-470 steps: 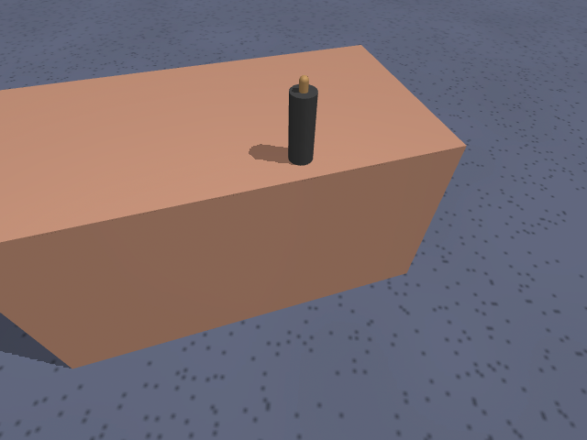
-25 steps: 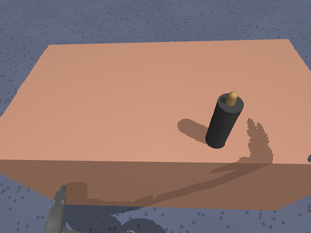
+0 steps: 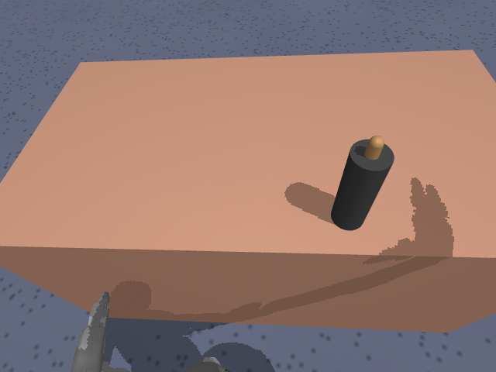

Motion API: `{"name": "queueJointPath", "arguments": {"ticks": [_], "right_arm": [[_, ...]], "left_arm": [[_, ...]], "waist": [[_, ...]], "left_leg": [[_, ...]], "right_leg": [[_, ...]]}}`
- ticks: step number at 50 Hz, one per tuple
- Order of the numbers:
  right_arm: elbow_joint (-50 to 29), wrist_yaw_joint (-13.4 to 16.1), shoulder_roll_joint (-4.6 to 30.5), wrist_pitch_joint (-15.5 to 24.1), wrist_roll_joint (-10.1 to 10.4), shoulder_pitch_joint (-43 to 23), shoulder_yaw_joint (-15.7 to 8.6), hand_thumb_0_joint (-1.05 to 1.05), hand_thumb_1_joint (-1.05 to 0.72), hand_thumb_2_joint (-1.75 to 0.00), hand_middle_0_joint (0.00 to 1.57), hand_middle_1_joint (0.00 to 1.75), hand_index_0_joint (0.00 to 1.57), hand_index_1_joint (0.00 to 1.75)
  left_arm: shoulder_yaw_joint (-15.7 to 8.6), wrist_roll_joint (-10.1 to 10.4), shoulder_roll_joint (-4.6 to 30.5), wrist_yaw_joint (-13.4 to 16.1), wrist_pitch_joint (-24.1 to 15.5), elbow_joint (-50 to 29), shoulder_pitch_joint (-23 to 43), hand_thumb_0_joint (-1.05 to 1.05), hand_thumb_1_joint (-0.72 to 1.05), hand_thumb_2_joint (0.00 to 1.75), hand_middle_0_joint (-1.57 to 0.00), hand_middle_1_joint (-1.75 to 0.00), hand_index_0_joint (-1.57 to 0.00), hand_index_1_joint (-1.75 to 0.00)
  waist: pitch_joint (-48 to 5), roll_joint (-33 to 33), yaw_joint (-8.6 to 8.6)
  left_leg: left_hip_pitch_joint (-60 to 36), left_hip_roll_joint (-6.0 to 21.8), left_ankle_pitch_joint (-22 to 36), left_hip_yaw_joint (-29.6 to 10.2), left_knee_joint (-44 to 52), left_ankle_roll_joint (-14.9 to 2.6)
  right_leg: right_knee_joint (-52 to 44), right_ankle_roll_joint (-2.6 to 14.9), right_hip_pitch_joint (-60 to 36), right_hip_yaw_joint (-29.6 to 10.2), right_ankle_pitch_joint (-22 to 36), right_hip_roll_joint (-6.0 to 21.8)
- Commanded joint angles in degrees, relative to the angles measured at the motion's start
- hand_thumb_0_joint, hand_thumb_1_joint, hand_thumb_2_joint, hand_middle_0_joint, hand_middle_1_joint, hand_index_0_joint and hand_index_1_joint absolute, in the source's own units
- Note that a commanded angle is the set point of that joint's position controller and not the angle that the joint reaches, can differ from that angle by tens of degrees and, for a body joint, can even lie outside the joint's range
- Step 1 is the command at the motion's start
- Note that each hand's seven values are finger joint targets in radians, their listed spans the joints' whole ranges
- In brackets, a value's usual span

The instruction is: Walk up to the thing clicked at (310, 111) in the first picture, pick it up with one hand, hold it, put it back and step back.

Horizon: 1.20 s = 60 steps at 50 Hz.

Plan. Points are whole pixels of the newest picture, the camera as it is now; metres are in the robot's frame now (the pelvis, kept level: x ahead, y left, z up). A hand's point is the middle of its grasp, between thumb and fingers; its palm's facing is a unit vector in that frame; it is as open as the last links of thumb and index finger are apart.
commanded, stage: go down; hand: right
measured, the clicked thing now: (360, 183) +0.43 -0.17 +0.02
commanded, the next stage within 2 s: approach in 0.94 s
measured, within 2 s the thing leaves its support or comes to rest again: neither
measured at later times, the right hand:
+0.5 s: hand out of the picture +0.36 -0.36 +0.10, palm faces +0.13 +0.99 +0.02, open 17.5 cm
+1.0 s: hand out of the picture +0.36 -0.36 +0.10, palm faces +0.13 +0.99 +0.02, open 17.6 cm
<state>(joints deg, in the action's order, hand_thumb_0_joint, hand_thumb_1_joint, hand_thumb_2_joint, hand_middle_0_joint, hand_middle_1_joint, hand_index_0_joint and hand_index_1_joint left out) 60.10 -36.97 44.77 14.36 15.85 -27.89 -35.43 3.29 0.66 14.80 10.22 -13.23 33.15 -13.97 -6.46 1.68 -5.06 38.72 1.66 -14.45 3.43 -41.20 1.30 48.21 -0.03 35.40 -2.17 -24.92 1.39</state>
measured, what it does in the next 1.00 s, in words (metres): stands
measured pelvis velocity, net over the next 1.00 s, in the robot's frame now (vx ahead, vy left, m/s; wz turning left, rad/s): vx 0.00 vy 0.00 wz -0.01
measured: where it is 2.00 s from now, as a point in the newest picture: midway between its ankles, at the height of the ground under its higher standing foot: outside the picture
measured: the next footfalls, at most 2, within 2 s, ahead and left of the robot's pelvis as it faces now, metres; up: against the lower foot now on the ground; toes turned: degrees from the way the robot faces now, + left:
none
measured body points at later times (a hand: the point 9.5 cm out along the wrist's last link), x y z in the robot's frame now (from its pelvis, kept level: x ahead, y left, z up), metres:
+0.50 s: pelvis +0.00 +0.00 +0.00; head +0.06 -0.03 +0.44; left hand +0.16 +0.26 -0.05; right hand +0.35 -0.42 +0.10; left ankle +0.06 +0.14 -0.70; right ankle -0.02 -0.11 -0.70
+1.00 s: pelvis +0.00 +0.00 -0.01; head +0.06 -0.03 +0.44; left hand +0.16 +0.26 -0.05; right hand +0.35 -0.42 +0.10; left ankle +0.06 +0.14 -0.70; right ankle -0.02 -0.11 -0.70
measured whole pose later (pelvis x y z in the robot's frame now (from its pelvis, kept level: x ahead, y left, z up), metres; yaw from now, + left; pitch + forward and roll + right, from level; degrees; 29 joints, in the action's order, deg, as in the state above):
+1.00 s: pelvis +0.00 +0.00 -0.01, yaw +0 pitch +12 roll +3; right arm 56.9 -37.5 43.5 14.0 15.8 -26.3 -36.8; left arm 3.5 0.6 15.2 9.9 -13.0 29.0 -16.1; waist -6.7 1.8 -4.8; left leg 40.3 1.6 -16.4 3.8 -44.4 1.1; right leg 50.9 -0.3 36.8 -2.7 -26.5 1.5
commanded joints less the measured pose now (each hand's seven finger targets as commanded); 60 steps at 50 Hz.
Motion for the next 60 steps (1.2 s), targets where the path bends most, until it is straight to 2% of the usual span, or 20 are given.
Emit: {"name": "queueJointPath", "arguments": {"ticks": [1, 5, 9, 13, 15, 17, 20, 23, 25, 29, 35, 40, 45, 48, 51, 52, 53, 56, 57, 60], "right_arm": [[-14.49, 0.02, 20.38, 3.21, 1.82, -16.14, -2.70, 0.00, 0.52, -0.04, 0.06, 0.04, 0.06, 0.04], [-16.11, 0.74, 21.36, 2.95, 2.20, -15.02, -4.10, 0.00, 0.52, -0.04, 0.06, 0.04, 0.06, 0.04], [-16.57, 1.26, 21.81, 2.65, 1.47, -16.23, -4.19, 0.00, 0.51, -0.04, 0.07, 0.04, 0.06, 0.04], [-16.14, 0.81, 19.51, 2.51, 1.25, -17.40, -2.17, 0.00, 0.53, -0.05, 0.06, 0.05, 0.06, 0.05], [-12.64, 0.46, 20.51, 2.04, 1.57, -14.43, -3.91, 0.00, 0.55, -0.05, 0.06, 0.05, 0.06, 0.05], [-12.27, -0.13, 19.00, 2.04, 1.86, -14.23, -2.64, 0.00, 0.54, -0.05, 0.06, 0.05, 0.06, 0.05], [-14.72, -0.16, 22.31, 2.63, 2.00, -15.57, -4.88, 0.00, 0.56, -0.05, 0.06, 0.05, 0.06, 0.05], [-14.91, -0.43, 21.02, 2.73, 1.91, -16.08, -4.17, 0.00, 0.56, -0.05, 0.05, 0.05, 0.05, 0.05], [-14.22, -0.26, 21.57, 2.95, 1.70, -16.56, -4.31, 0.00, 0.58, -0.05, 0.05, 0.05, 0.05, 0.05], [-14.97, 0.05, 23.40, 2.95, 1.46, -15.58, -5.33, 0.00, 0.56, -0.04, 0.06, 0.05, 0.06, 0.05], [-12.58, -0.79, 20.39, 2.42, 1.91, -15.22, -3.28, 0.00, 0.56, -0.05, 0.06, 0.05, 0.06, 0.05], [-12.42, -0.60, 19.99, 2.32, 1.92, -12.48, -3.68, 0.00, 0.58, -0.05, 0.05, 0.05, 0.05, 0.05], [-17.08, -0.34, 22.69, 3.20, 2.15, -16.14, -5.33, 0.00, 0.56, -0.05, 0.06, 0.05, 0.06, 0.05], [-16.47, -0.38, 21.58, 3.35, 1.66, -17.21, -4.36, 0.00, 0.56, -0.05, 0.06, 0.05, 0.06, 0.05], [-17.80, -0.62, 22.25, 2.99, 1.61, -18.40, -3.88, 0.00, 0.54, -0.05, 0.06, 0.05, 0.06, 0.05], [-15.14, -0.57, 23.01, 2.34, 1.41, -15.60, -4.51, 0.00, 0.61, -0.05, 0.04, 0.06, 0.05, 0.06], [-15.33, -0.85, 21.76, 2.08, 1.85, -15.23, -4.17, 0.00, 0.55, -0.03, 0.06, 0.04, 0.06, 0.04], [-12.33, -0.78, 18.94, 0.98, 1.80, -13.16, -2.98, 0.00, 0.53, -0.03, 0.06, 0.04, 0.06, 0.04], [-15.29, -0.52, 18.54, 1.31, 2.27, -16.48, -2.28, 0.00, 0.54, -0.03, 0.06, 0.04, 0.06, 0.04], [-12.35, -0.15, 14.05, 1.31, 1.88, -15.93, 0.43, 0.00, 0.54, -0.04, 0.06, 0.04, 0.06, 0.04]], "left_arm": [[-5.06, 0.42, 10.89, 0.68, -3.32, -9.50, 2.38, 0.00, -0.56, 0.06, -0.05, -0.05, -0.04, -0.05], [-4.36, 0.45, 10.00, 0.56, -2.70, -7.50, 0.00, 0.00, -0.57, 0.07, -0.05, -0.05, -0.04, -0.06], [-5.24, 0.31, 10.39, 0.57, -2.34, -7.83, -0.60, 0.00, -0.56, 0.06, -0.05, -0.05, -0.04, -0.05], [-4.78, 0.33, 10.21, 0.25, -2.80, -10.37, 1.89, 0.00, -0.56, 0.06, -0.05, -0.05, -0.05, -0.05], [-4.19, 0.41, 9.30, 0.05, -2.51, -8.99, -0.02, 0.00, -0.55, 0.06, -0.05, -0.05, -0.04, -0.05], [-3.96, 0.43, 9.31, -0.21, -2.57, -9.83, 0.21, 0.00, -0.55, 0.05, -0.05, -0.05, -0.05, -0.05], [-4.58, 0.47, 10.63, -0.04, -2.67, -12.14, -0.52, 0.00, -0.55, 0.05, -0.05, -0.05, -0.05, -0.05], [-5.51, 0.53, 11.04, -0.02, -2.77, -12.85, -0.13, 0.00, -0.55, 0.05, -0.05, -0.05, -0.05, -0.05], [-3.73, 0.35, 9.50, 0.00, -2.77, -11.03, 0.57, 0.00, -0.55, 0.06, -0.05, -0.05, -0.05, -0.05], [-3.96, 0.44, 9.97, 0.22, -2.94, -12.19, 0.75, 0.00, -0.54, 0.05, -0.05, -0.05, -0.05, -0.05], [-3.69, 0.33, 9.62, 0.47, -3.10, -11.42, -1.07, 0.00, -0.55, 0.05, -0.05, -0.05, -0.05, -0.05], [-3.83, 0.24, 9.42, 0.25, -2.97, -10.34, -3.57, 0.00, -0.54, 0.05, -0.05, -0.05, -0.05, -0.05], [-5.20, 0.27, 11.20, 0.22, -3.08, -13.68, -0.12, 0.00, -0.55, 0.05, -0.05, -0.05, -0.05, -0.05], [-3.33, 0.26, 8.66, 0.27, -3.05, -11.96, -0.19, 0.00, -0.55, 0.05, -0.05, -0.05, -0.05, -0.05], [-5.54, 0.09, 12.15, 0.82, -3.36, -15.17, 1.22, 0.00, -0.55, 0.05, -0.05, -0.05, -0.05, -0.05], [-4.92, -0.03, 11.20, 0.68, -2.71, -9.99, -2.23, 0.00, -0.57, 0.05, -0.05, -0.03, -0.03, -0.04], [-3.54, 0.17, 9.97, 0.51, -2.67, -11.39, -1.94, 0.00, -0.54, 0.04, -0.05, -0.05, -0.05, -0.05], [-4.78, 0.14, 9.85, 0.49, -2.73, -9.33, -2.34, 0.00, -0.54, 0.03, -0.05, -0.05, -0.05, -0.05], [-5.69, 0.27, 11.58, 0.63, -3.53, -15.49, 1.50, 0.00, -0.54, 0.03, -0.05, -0.05, -0.05, -0.05], [-5.11, 0.21, 10.30, 0.27, -3.63, -14.30, 0.57, 0.00, -0.54, 0.03, -0.05, -0.05, -0.05, -0.05]], "waist": [[-20.17, -12.23, 1.12], [-18.40, -13.83, 2.14], [-18.86, -14.65, 1.46], [-16.77, -12.41, 0.55], [-16.10, -11.22, 1.33], [-14.30, -11.05, 0.86], [-18.62, -11.20, 1.22], [-19.98, -10.45, 0.44], [-17.88, -12.10, 1.22], [-18.02, -11.58, 1.49], [-16.71, -10.74, 0.02], [-15.69, -11.29, 1.39], [-19.85, -12.80, 1.35], [-18.56, -13.24, 1.05], [-21.50, -13.72, 0.61], [-18.62, -14.94, 1.56], [-17.48, -13.17, 1.53], [-15.29, -11.31, 0.81], [-15.80, -8.95, 0.02], [-14.46, -7.93, -0.56]], "left_leg": [[-12.98, -1.42, 8.43, -1.25, 1.72, -3.06], [-12.54, -1.74, 7.81, -0.65, 1.39, -3.20], [-11.19, -2.06, 8.74, -0.73, 1.10, -3.31], [-11.35, -1.81, 8.93, -0.96, 1.07, -3.11], [-12.15, -1.65, 8.56, -0.99, 1.16, -3.05], [-11.84, -1.62, 7.22, -0.97, 1.33, -3.01], [-13.31, -1.63, 8.54, -0.98, 0.78, -2.97], [-14.19, -1.16, 10.40, -1.66, 0.47, -2.81], [-12.52, -1.25, 8.14, -1.59, 0.35, -3.05], [-13.98, -0.88, 6.21, -2.04, 1.04, -2.84], [-12.25, -1.01, 6.64, -2.06, 0.76, -2.66], [-11.39, -1.40, 6.73, -1.21, 0.04, -2.90], [-11.97, -1.64, 8.38, -1.02, -0.66, -3.11], [-11.29, -1.48, 8.30, -1.43, -0.70, -3.05], [-11.32, -1.77, 8.69, -1.04, -0.44, -3.06], [-11.74, -1.67, 8.10, -0.86, -0.20, -3.13], [-11.44, -1.81, 7.09, -0.69, 0.09, -3.05], [-12.48, -1.33, 6.98, -1.40, 0.82, -2.96], [-12.61, -1.45, 6.27, -1.38, 1.20, -2.63], [-11.07, -1.32, 5.34, -1.76, 0.73, -2.68]], "right_leg": [[-7.26, -0.73, -8.28, -1.02, 20.70, -0.86], [-7.62, -1.32, -8.21, -1.62, 23.27, -0.49], [-6.91, -1.82, -10.41, -1.81, 28.36, 0.02], [-6.86, -1.07, -7.62, -1.24, 24.62, -0.26], [-6.61, -0.87, -6.01, -1.12, 22.55, -0.57], [-7.17, -0.65, -4.34, -1.06, 19.90, -0.63], [-6.65, -0.74, -6.38, -1.13, 20.82, -0.68], [-5.76, -0.20, -6.06, -0.80, 21.11, -1.35], [-6.00, -0.48, -5.01, -0.88, 19.61, -1.22], [-6.65, 0.03, -3.78, -0.56, 14.55, -1.56], [-6.17, 0.13, -3.43, -0.68, 14.69, -1.53], [-6.09, -0.43, -3.90, -0.89, 17.40, -1.41], [-5.43, -1.09, -6.86, -1.53, 23.63, -0.72], [-5.10, -0.73, -5.50, -1.11, 21.82, -1.05], [-5.53, -1.19, -8.86, -1.45, 24.77, -0.62], [-5.71, -1.08, -7.35, -1.17, 23.49, -0.93], [-6.20, -1.03, -6.79, -1.31, 22.21, -0.74], [-6.72, -0.30, -3.97, -0.68, 17.03, -1.41], [-6.90, 0.04, -3.79, -0.92, 15.04, -1.19], [-6.67, 0.19, -2.80, -0.86, 13.53, -1.21]]}}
